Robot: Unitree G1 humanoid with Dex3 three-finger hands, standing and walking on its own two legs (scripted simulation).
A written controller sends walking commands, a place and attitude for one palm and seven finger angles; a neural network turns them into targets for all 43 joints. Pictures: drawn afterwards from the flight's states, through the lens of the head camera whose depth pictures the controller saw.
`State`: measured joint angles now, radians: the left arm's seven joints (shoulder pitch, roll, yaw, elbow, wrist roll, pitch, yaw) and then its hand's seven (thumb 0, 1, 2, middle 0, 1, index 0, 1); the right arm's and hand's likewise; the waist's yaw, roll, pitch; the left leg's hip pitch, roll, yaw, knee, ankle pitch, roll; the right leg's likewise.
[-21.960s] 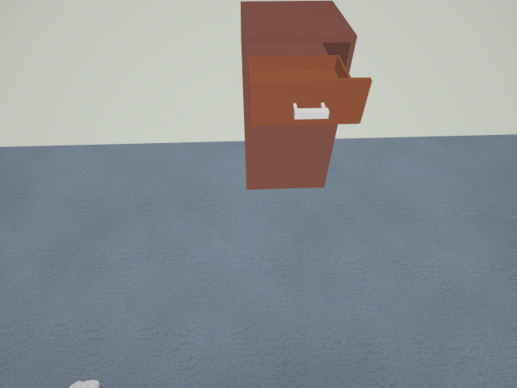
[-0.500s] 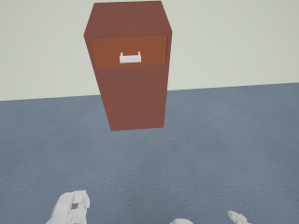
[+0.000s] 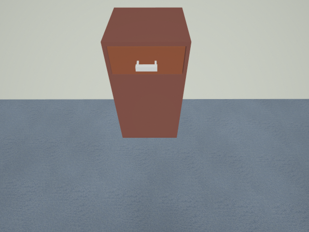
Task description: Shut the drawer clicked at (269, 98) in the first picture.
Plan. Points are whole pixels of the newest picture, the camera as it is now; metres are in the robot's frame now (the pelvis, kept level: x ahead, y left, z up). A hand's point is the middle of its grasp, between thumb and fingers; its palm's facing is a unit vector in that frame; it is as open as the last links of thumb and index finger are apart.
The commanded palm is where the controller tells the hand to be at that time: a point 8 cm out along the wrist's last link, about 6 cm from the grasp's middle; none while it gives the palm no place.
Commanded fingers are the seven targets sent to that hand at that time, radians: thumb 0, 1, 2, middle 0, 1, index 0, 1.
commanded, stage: let the arm hang, fingers relaxed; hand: left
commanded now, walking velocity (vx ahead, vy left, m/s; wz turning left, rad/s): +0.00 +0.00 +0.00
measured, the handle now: (146, 65) +0.88 +0.10 -0.07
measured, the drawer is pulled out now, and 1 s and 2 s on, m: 0.00 0.00 0.00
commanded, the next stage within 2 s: look to check the result in 0.40 s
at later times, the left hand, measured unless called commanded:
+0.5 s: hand out of the picture -0.03 +0.15 -0.18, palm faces +0.05 -0.99 -0.16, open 7.4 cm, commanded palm none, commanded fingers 0.00 0.90 0.90 -0.20 -0.30 -0.20 -0.30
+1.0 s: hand out of the picture -0.01 +0.15 -0.18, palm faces +0.04 -0.99 -0.16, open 7.4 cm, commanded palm none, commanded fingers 0.00 0.90 0.90 -0.20 -0.30 -0.20 -0.30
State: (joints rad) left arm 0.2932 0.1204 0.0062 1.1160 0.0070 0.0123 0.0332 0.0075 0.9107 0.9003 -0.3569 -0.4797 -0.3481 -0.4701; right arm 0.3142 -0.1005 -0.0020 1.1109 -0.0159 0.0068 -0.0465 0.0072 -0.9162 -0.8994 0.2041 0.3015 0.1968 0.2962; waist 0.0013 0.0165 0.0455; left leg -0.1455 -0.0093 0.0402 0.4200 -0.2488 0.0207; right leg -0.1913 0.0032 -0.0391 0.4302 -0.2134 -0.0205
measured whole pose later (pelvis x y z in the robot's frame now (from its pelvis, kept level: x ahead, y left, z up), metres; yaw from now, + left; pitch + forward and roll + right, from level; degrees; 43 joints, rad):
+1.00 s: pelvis +0.00 +0.00 +0.00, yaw -1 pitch -2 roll +0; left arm 0.31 0.09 0.01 1.16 0.01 -0.01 0.04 0.01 0.91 0.90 -0.20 -0.30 -0.19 -0.29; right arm 0.34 -0.09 -0.01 1.14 -0.01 -0.01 -0.05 0.00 -0.91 -0.90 0.20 0.30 0.20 0.30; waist -0.01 0.01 0.04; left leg -0.13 0.00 0.05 0.41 -0.25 0.02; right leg -0.18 0.01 -0.03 0.42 -0.22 -0.03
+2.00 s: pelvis +0.01 -0.01 +0.00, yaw +0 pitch -2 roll +0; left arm 0.24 0.15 0.02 1.15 0.01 -0.01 0.03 0.00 0.91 0.90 -0.20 -0.30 -0.20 -0.30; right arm 0.28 -0.16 -0.01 1.15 -0.02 -0.01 -0.05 0.00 -0.91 -0.90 0.20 0.30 0.20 0.30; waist -0.01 0.01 0.05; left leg -0.10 0.00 0.04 0.37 -0.25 0.01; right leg -0.15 0.02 -0.04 0.39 -0.21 -0.03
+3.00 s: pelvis +0.02 -0.01 +0.00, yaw +0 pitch -2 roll +0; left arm 0.16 0.23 0.02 1.14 0.01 -0.01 0.02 0.01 0.91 0.90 -0.20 -0.30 -0.20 -0.30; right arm 0.21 -0.24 -0.01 1.14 -0.02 -0.01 -0.04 0.00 -0.91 -0.90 0.21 0.30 0.20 0.30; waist -0.01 0.01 0.05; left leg -0.07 0.01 0.03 0.32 -0.23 0.00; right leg -0.12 0.02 -0.04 0.35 -0.20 -0.04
